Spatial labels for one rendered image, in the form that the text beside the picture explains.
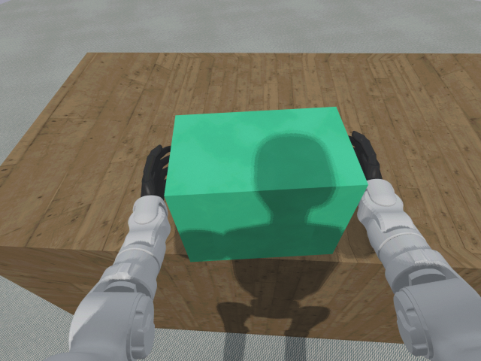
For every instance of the left robot forearm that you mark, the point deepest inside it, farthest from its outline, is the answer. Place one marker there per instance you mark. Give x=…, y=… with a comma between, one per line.
x=140, y=258

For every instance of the pedestal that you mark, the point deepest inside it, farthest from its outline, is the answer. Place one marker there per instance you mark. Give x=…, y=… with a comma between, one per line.
x=68, y=188

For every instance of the robot left hand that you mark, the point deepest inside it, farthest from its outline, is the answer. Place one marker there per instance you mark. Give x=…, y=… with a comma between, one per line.
x=153, y=180

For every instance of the left robot upper arm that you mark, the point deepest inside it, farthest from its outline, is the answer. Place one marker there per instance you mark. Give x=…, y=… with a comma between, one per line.
x=111, y=326

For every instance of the right robot forearm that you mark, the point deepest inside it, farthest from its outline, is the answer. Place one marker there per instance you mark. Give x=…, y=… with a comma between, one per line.
x=403, y=251

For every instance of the carton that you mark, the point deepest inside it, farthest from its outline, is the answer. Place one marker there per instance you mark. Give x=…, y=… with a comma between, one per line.
x=260, y=184

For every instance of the robot right hand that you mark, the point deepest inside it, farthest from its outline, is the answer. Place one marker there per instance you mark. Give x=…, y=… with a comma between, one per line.
x=366, y=156

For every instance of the right robot upper arm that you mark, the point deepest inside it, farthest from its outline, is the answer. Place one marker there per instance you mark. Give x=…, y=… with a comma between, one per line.
x=440, y=320

